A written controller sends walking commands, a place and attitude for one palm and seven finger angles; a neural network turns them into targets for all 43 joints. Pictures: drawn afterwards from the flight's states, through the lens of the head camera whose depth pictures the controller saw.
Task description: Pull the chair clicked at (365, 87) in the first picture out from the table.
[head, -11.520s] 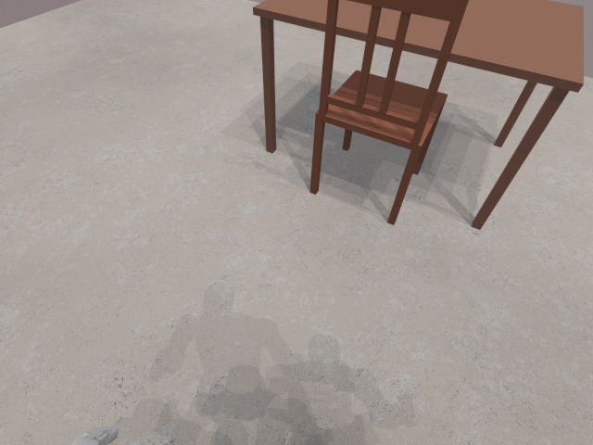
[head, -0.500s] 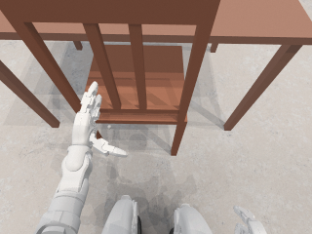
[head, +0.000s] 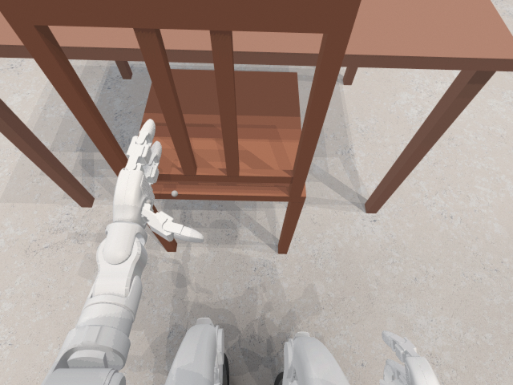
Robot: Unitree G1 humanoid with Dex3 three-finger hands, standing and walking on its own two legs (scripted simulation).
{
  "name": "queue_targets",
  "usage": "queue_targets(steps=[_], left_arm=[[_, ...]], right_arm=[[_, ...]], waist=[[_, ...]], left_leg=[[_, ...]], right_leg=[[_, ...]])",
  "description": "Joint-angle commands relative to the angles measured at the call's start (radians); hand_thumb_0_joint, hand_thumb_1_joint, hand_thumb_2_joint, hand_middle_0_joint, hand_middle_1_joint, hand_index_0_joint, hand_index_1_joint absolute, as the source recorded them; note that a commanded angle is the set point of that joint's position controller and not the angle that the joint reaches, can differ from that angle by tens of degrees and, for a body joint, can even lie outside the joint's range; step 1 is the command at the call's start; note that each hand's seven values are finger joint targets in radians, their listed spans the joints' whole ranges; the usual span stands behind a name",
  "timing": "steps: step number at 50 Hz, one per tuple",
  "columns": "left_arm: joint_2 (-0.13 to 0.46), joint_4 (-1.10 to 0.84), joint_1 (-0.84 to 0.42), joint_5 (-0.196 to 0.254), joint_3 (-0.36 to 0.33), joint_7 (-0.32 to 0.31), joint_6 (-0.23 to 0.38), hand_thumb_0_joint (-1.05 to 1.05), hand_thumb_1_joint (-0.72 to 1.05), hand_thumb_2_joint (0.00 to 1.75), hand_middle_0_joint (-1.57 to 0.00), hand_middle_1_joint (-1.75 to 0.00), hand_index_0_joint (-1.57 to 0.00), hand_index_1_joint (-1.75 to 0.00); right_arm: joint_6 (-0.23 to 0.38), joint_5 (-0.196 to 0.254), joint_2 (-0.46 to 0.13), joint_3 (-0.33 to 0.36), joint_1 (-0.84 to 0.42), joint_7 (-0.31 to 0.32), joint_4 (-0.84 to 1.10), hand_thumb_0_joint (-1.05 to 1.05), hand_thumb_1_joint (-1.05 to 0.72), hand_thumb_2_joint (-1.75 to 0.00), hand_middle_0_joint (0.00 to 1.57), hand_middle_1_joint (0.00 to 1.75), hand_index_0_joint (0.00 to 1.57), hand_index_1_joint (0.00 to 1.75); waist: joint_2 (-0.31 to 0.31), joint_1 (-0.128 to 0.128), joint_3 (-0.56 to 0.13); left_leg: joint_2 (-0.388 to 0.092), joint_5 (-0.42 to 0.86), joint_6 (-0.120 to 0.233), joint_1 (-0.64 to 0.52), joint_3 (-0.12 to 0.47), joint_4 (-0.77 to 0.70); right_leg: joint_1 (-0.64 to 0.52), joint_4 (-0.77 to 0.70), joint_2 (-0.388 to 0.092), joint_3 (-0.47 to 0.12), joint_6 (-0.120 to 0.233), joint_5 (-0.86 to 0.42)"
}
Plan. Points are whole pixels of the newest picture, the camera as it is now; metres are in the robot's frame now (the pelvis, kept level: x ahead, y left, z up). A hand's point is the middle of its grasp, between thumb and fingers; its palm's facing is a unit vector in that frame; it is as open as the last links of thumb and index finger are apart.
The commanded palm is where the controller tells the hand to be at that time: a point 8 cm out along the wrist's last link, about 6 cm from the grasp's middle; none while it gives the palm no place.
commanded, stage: push the fingers through the gap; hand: left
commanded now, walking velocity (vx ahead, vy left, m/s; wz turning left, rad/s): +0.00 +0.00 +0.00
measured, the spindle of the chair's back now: (174, 117) +0.53 +0.14 +0.05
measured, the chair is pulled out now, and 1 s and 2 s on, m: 0.00 0.00 0.00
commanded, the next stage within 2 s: hook a spindle and tug to test in 1.36 s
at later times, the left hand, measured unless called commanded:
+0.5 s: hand (179, 166) +0.45 +0.13 +0.03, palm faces -0.02 -1.00 -0.05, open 16.9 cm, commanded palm +0.43 +0.17 +0.03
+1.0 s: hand (185, 139) +0.50 +0.13 +0.03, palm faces -0.01 -1.00 -0.05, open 16.9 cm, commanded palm +0.48 +0.17 +0.02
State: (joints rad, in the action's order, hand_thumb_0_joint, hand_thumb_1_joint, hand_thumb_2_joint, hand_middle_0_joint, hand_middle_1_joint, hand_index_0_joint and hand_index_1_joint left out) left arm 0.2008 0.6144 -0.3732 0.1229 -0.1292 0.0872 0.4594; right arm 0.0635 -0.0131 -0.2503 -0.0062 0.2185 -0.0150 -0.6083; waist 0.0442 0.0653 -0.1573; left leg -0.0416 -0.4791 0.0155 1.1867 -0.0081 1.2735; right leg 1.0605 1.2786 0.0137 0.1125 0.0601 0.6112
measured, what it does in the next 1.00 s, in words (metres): stands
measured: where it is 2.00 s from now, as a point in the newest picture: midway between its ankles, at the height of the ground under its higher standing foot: outside the picture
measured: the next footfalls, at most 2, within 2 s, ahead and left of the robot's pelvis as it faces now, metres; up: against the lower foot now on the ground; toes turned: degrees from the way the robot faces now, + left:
none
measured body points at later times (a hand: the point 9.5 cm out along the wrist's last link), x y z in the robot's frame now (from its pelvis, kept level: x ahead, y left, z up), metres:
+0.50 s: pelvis +0.00 +0.01 +0.00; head +0.13 +0.01 +0.43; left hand +0.44 +0.18 +0.03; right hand +0.07 -0.25 -0.12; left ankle +0.06 +0.11 -0.62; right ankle +0.00 -0.09 -0.62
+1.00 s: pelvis +0.00 +0.01 -0.01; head +0.16 +0.01 +0.41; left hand +0.50 +0.18 +0.03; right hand +0.03 -0.25 -0.13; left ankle +0.06 +0.11 -0.62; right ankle +0.00 -0.09 -0.62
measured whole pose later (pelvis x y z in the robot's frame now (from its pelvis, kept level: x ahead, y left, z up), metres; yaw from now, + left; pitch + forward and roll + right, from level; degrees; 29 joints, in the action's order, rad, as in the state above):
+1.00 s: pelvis +0.00 +0.01 -0.01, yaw -2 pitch +28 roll -3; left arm 0.31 1.05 -0.80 0.03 -0.30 0.05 0.51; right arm -0.03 -0.05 -0.25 -0.01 0.32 -0.06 -0.66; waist 0.06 0.15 -0.16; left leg -0.06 -0.49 0.03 1.31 -0.02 1.31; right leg 1.18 1.30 0.03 0.10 0.05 0.60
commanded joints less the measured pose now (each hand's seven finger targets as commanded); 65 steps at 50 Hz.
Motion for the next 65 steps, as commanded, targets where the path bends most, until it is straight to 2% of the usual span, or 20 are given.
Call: queue_targets(steps=[1, 5, 10, 13, 18, 19, 26, 28, 30, 33, 35, 39, 40, 42, 44, 48, 55, 59, 61, 65], left_arm=[[0.140, -0.163, -0.331, 0.009, -0.060, -0.001, 0.060, 0.00, -0.50, 0.30, -0.06, -0.08, -0.06, -0.08], [0.139, -0.145, -0.316, 0.010, -0.072, 0.001, 0.059, 0.00, -0.50, 0.30, -0.06, -0.08, -0.06, -0.08], [0.177, -0.114, -0.384, 0.003, -0.109, -0.009, 0.077, 0.00, -0.50, 0.30, -0.06, -0.08, -0.06, -0.08], [0.135, -0.082, -0.428, -0.007, -0.068, -0.009, 0.086, 0.00, -0.50, 0.30, -0.06, -0.08, -0.06, -0.08], [0.164, -0.058, -0.479, -0.022, -0.100, -0.029, 0.099, 0.00, -0.50, 0.30, -0.06, -0.08, -0.06, -0.08], [0.151, -0.046, -0.506, -0.028, -0.082, -0.031, 0.100, 0.00, -0.50, 0.30, -0.06, -0.08, -0.06, -0.08], [0.168, 0.051, -0.598, -0.049, -0.108, -0.051, 0.104, 0.00, -0.50, 0.30, -0.06, -0.08, -0.06, -0.08], [0.209, 0.088, -0.620, -0.054, -0.142, -0.054, 0.109, 0.00, -0.50, 0.30, -0.06, -0.08, -0.06, -0.08], [0.191, 0.116, -0.661, -0.066, -0.128, -0.053, 0.116, 0.00, -0.50, 0.30, -0.06, -0.08, -0.06, -0.08], [0.237, 0.172, -0.717, -0.068, -0.164, -0.051, 0.121, 0.00, -0.50, 0.30, -0.06, -0.08, -0.06, -0.08], [0.257, 0.166, -0.748, -0.072, -0.174, -0.044, 0.132, 0.00, -0.50, 0.30, -0.06, -0.08, -0.06, -0.08], [0.219, 0.226, -0.791, -0.077, -0.147, -0.036, 0.125, 0.00, -0.50, 0.30, -0.06, -0.08, -0.06, -0.08], [0.272, 0.228, -0.799, -0.075, -0.191, -0.038, 0.125, 0.00, -0.50, 0.30, -0.06, -0.08, -0.06, -0.08], [0.284, 0.224, -0.795, -0.078, -0.199, -0.035, 0.123, 0.00, -0.50, 0.30, -0.06, -0.08, -0.06, -0.08], [0.245, 0.184, -0.821, -0.080, -0.161, -0.030, 0.128, 0.00, -0.50, 0.30, -0.06, -0.08, -0.06, -0.08], [0.280, 0.248, -0.835, -0.085, -0.195, -0.042, 0.112, 0.00, -0.50, 0.30, -0.06, -0.08, -0.06, -0.08], [0.262, 0.170, -0.776, -0.082, -0.185, -0.042, 0.124, 0.00, -0.50, 0.30, -0.06, -0.08, -0.06, -0.08], [0.258, 0.196, -0.734, -0.076, -0.190, -0.049, 0.107, 0.00, -0.50, 0.30, -0.06, -0.08, -0.06, -0.08], [0.288, 0.184, -0.750, -0.078, -0.208, -0.049, 0.113, 0.00, -0.50, 0.30, -0.06, -0.08, -0.06, -0.08], [0.263, 0.173, -0.780, -0.078, -0.181, -0.044, 0.138, 0.00, -0.50, 0.30, -0.06, -0.08, -0.06, -0.08]], right_arm=[[0.029, 0.006, -0.146, 0.050, 0.081, 0.004, 0.090, 0.00, -0.90, -0.90, 0.20, 0.30, 0.20, 0.30], [0.026, 0.005, -0.148, 0.054, 0.100, -0.005, 0.093, 0.00, -0.90, -0.90, 0.20, 0.30, 0.20, 0.30], [0.022, 0.000, -0.152, 0.055, 0.117, -0.007, 0.076, 0.00, -0.90, -0.90, 0.20, 0.30, 0.20, 0.30], [0.018, -0.001, -0.150, 0.057, 0.130, -0.012, 0.066, 0.00, -0.90, -0.90, 0.20, 0.30, 0.20, 0.30], [0.009, -0.007, -0.159, 0.063, 0.149, -0.016, 0.053, 0.00, -0.90, -0.90, 0.20, 0.30, 0.20, 0.30], [0.008, -0.006, -0.159, 0.063, 0.151, -0.015, 0.049, 0.00, -0.90, -0.90, 0.20, 0.30, 0.20, 0.30], [-0.014, -0.014, -0.162, 0.061, 0.168, -0.023, 0.035, 0.00, -0.90, -0.90, 0.20, 0.30, 0.20, 0.30], [-0.019, -0.016, -0.165, 0.059, 0.176, -0.022, 0.033, 0.00, -0.90, -0.90, 0.20, 0.30, 0.20, 0.30], [-0.023, -0.018, -0.162, 0.057, 0.179, -0.025, 0.031, 0.00, -0.90, -0.90, 0.20, 0.30, 0.20, 0.30], [-0.032, -0.024, -0.167, 0.055, 0.192, -0.025, 0.021, 0.00, -0.90, -0.90, 0.20, 0.30, 0.20, 0.30], [-0.036, -0.026, -0.168, 0.054, 0.198, -0.027, 0.023, 0.00, -0.90, -0.90, 0.20, 0.30, 0.20, 0.30], [-0.050, -0.028, -0.165, 0.055, 0.217, -0.034, 0.017, 0.00, -0.90, -0.90, 0.20, 0.30, 0.20, 0.30], [-0.055, -0.030, -0.174, 0.056, 0.222, -0.033, 0.010, 0.00, -0.90, -0.90, 0.20, 0.30, 0.20, 0.30], [-0.063, -0.032, -0.172, 0.057, 0.228, -0.036, 0.016, 0.00, -0.90, -0.90, 0.20, 0.30, 0.20, 0.30], [-0.066, -0.034, -0.165, 0.057, 0.236, -0.040, 0.022, 0.00, -0.90, -0.90, 0.20, 0.30, 0.20, 0.30], [-0.082, -0.036, -0.172, 0.057, 0.251, -0.043, 0.002, 0.00, -0.90, -0.90, 0.20, 0.30, 0.20, 0.30], [-0.090, -0.036, -0.165, 0.060, 0.252, -0.053, 0.024, 0.00, -0.90, -0.90, 0.20, 0.30, 0.20, 0.30], [-0.099, -0.032, -0.163, 0.059, 0.251, -0.054, 0.025, 0.00, -0.90, -0.90, 0.20, 0.30, 0.20, 0.30], [-0.097, -0.032, -0.164, 0.057, 0.248, -0.051, 0.021, 0.00, -0.90, -0.90, 0.20, 0.30, 0.20, 0.30], [-0.090, -0.032, -0.160, 0.057, 0.242, -0.049, 0.017, 0.00, -0.90, -0.90, 0.20, 0.30, 0.20, 0.30]], waist=[[-0.008, 0.030, -0.427], [-0.002, 0.022, -0.449], [0.000, 0.033, -0.442], [0.004, 0.051, -0.431], [0.027, 0.050, -0.475], [0.033, 0.064, -0.468], [0.037, 0.079, -0.458], [0.009, 0.078, -0.456], [0.059, 0.083, -0.461], [0.006, 0.098, -0.459], [0.065, 0.089, -0.494], [0.050, 0.116, -0.492], [0.052, 0.108, -0.503], [0.051, 0.101, -0.536], [0.093, 0.106, -0.570], [0.047, 0.121, -0.525], [0.100, 0.096, -0.581], [0.033, 0.106, -0.521], [0.038, 0.102, -0.509], [0.070, 0.110, -0.502]], left_leg=[[0.033, 0.233, 0.019, -0.353, 0.048, -0.106], [0.032, 0.271, 0.016, -0.384, 0.052, -0.114], [0.031, 0.257, 0.017, -0.358, 0.049, -0.108], [0.029, 0.261, 0.015, -0.381, 0.056, -0.112], [0.027, 0.274, 0.011, -0.414, 0.064, -0.113], [0.024, 0.279, 0.013, -0.426, 0.069, -0.111], [0.023, 0.265, 0.011, -0.416, 0.072, -0.108], [0.025, 0.245, 0.015, -0.372, 0.064, -0.101], [0.025, 0.252, 0.012, -0.395, 0.070, -0.099], [0.027, 0.231, 0.021, -0.335, 0.059, -0.080], [0.025, 0.266, 0.017, -0.365, 0.065, -0.078], [0.023, 0.285, 0.021, -0.375, 0.071, -0.069], [0.020, 0.288, 0.021, -0.367, 0.069, -0.062], [0.024, 0.309, 0.021, -0.365, 0.065, -0.059], [0.021, 0.358, 0.018, -0.416, 0.077, -0.063], [0.020, 0.316, 0.022, -0.361, 0.071, -0.056], [0.019, 0.394, 0.016, -0.439, 0.074, -0.073], [0.023, 0.348, 0.022, -0.374, 0.060, -0.081], [0.023, 0.333, 0.022, -0.358, 0.053, -0.080], [0.021, 0.335, 0.018, -0.393, 0.061, -0.080]], right_leg=[[-0.144, -0.220, 0.002, -0.123, -0.032, -0.342], [-0.149, -0.216, 0.005, -0.113, -0.030, -0.375], [-0.134, -0.213, 0.008, -0.119, -0.032, -0.363], [-0.102, -0.212, 0.011, -0.108, -0.030, -0.353], [-0.085, -0.205, 0.014, -0.100, -0.028, -0.343], [-0.060, -0.202, 0.017, -0.096, -0.028, -0.342], [-0.029, -0.201, 0.019, -0.089, -0.029, -0.318], [-0.054, -0.204, 0.022, -0.099, -0.030, -0.313], [-0.019, -0.193, 0.021, -0.092, -0.027, -0.302], [-0.046, -0.199, 0.023, -0.108, -0.032, -0.304], [-0.036, -0.180, 0.021, -0.102, -0.027, -0.326], [-0.006, -0.177, 0.027, -0.095, -0.029, -0.338], [-0.013, -0.175, 0.026, -0.097, -0.031, -0.342], [-0.043, -0.173, 0.028, -0.103, -0.031, -0.370], [-0.030, -0.161, 0.029, -0.095, -0.028, -0.399], [-0.029, -0.179, 0.032, -0.098, -0.034, -0.373], [-0.050, -0.173, 0.033, -0.091, -0.028, -0.433], [-0.082, -0.191, 0.036, -0.099, -0.035, -0.431], [-0.094, -0.194, 0.033, -0.106, -0.034, -0.425], [-0.057, -0.190, 0.034, -0.101, -0.031, -0.406]])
